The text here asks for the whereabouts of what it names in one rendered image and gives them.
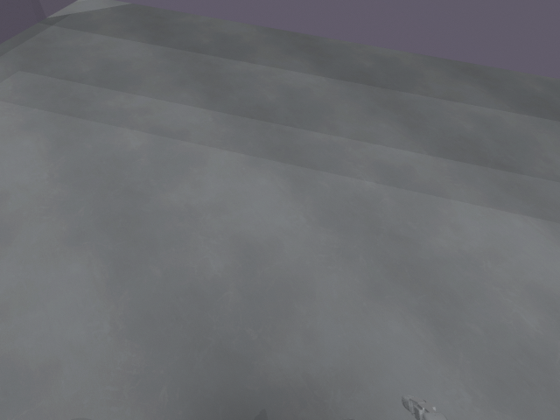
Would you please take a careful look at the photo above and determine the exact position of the right robot hand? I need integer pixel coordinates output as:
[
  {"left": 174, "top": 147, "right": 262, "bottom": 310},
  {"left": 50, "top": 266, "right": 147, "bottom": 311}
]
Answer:
[{"left": 402, "top": 395, "right": 447, "bottom": 420}]

